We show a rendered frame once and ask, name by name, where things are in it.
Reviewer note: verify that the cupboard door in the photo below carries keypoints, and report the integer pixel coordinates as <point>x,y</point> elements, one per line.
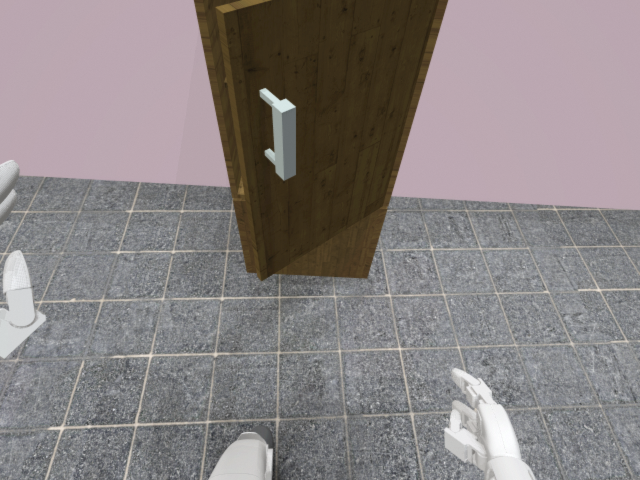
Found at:
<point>350,68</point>

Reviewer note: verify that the handle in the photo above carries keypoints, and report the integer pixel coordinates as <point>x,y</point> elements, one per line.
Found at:
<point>284,131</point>

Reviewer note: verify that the robot right hand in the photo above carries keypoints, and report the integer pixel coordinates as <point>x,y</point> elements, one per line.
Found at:
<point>489,431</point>

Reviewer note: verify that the left robot shin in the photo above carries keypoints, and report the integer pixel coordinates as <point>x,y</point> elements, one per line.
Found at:
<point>251,435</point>

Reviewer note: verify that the robot left hand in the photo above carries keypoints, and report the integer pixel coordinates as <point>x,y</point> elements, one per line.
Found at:
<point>22,319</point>

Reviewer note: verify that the left robot thigh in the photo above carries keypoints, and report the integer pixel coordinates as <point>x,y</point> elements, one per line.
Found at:
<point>247,459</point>

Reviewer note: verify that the right robot forearm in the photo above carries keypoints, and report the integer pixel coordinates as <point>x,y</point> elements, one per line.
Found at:
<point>507,468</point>

